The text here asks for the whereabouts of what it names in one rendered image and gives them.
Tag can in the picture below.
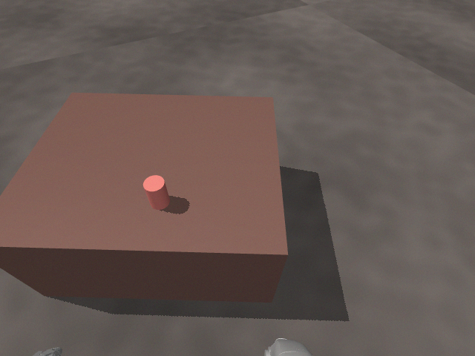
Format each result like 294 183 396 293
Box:
143 175 170 210

